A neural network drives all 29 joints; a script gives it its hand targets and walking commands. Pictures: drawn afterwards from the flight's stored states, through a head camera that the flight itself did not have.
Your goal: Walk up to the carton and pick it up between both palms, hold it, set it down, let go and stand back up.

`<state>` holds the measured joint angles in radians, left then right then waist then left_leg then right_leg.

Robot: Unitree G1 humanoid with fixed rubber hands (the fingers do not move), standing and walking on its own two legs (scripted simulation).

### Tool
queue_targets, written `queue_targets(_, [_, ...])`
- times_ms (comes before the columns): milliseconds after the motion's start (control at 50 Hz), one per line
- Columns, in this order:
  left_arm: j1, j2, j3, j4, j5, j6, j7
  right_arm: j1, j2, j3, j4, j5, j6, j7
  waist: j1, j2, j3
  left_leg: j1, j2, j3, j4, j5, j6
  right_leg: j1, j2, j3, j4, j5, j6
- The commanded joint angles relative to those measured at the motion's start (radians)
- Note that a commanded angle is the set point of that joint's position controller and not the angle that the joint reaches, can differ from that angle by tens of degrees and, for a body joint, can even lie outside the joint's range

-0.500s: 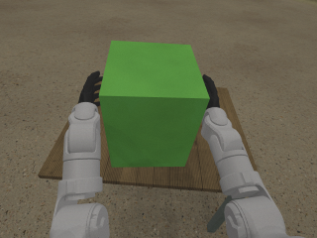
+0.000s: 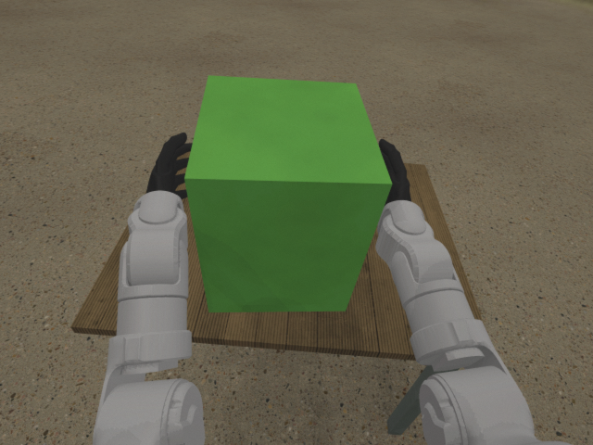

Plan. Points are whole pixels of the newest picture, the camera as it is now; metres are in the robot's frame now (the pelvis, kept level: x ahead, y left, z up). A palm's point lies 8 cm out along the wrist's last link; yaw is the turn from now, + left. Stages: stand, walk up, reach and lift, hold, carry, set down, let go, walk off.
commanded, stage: hold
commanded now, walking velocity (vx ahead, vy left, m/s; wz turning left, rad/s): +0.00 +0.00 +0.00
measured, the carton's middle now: (280, 200) +0.40 +0.00 +0.15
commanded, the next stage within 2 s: none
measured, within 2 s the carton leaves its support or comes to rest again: neither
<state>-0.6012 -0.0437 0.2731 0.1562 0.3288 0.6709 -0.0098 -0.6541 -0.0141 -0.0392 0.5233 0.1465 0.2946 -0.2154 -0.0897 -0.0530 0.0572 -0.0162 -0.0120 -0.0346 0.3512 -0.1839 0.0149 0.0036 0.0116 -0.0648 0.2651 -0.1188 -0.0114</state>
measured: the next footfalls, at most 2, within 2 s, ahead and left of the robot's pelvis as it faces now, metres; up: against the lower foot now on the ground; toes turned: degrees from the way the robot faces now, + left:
none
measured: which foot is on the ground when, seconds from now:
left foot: down 0.00-1.00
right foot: down 0.00-1.00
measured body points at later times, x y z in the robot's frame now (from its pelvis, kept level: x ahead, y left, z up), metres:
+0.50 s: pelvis +0.00 +0.00 +0.00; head -0.04 +0.03 +0.45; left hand +0.38 +0.15 +0.18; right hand +0.38 -0.15 +0.17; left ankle +0.02 +0.11 -0.75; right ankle +0.03 -0.11 -0.75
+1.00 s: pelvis +0.00 +0.00 +0.00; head -0.02 +0.02 +0.45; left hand +0.39 +0.14 +0.17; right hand +0.38 -0.16 +0.16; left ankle +0.02 +0.11 -0.75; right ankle +0.03 -0.11 -0.75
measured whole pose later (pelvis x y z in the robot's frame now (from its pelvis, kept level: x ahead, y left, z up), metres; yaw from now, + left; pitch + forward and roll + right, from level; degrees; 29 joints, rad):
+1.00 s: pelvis +0.00 +0.00 +0.00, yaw +0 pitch -8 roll -1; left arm -0.57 -0.04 0.24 0.14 0.33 0.65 0.00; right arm -0.62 -0.02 -0.03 0.50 0.15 0.27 -0.22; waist -0.09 -0.06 0.07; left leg -0.02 0.00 -0.03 0.35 -0.19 0.01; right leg 0.00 0.02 -0.06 0.26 -0.12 -0.02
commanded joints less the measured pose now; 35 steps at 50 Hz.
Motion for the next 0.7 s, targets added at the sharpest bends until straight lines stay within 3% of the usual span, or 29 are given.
queue_targets(0, [-0.666, -0.569, -0.477, -0.123, -0.158, -0.064, -0.147, -0.758, 0.581, 0.365, -0.314, 0.067, -0.086, 0.116, -0.01, 0.076, -0.438, 0.061, -0.023, 0.034, -0.036, 0.243, -0.038, 0.153, 0.036, -0.022, 0.0, 0.148, 0.046])
queue_targets(600, [-0.663, -0.567, -0.476, -0.126, -0.156, -0.063, -0.148, -0.756, 0.58, 0.366, -0.316, 0.066, -0.089, 0.115, -0.011, 0.074, -0.438, 0.062, -0.023, 0.035, -0.036, 0.244, -0.037, 0.156, 0.035, -0.023, 0.001, 0.154, 0.047])
queue_targets(620, [-0.626, -0.543, -0.443, -0.041, -0.115, -0.059, -0.155, -0.707, 0.553, 0.325, -0.239, 0.037, -0.08, 0.115, -0.023, 0.064, -0.324, 0.059, -0.014, 0.036, -0.064, 0.167, -0.033, 0.104, 0.033, -0.022, -0.024, 0.07, 0.043])
queue_targets(680, [-0.642, -0.557, -0.449, -0.074, -0.123, -0.071, -0.162, -0.726, 0.566, 0.321, -0.272, 0.026, -0.107, 0.125, -0.012, 0.066, -0.361, 0.057, -0.011, 0.041, -0.07, 0.158, -0.028, 0.107, 0.033, -0.027, -0.024, 0.052, 0.039])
